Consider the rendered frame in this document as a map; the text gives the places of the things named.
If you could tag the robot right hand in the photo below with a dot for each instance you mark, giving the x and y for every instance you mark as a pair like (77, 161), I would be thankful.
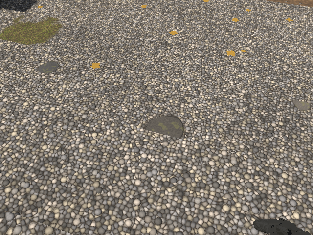
(278, 227)

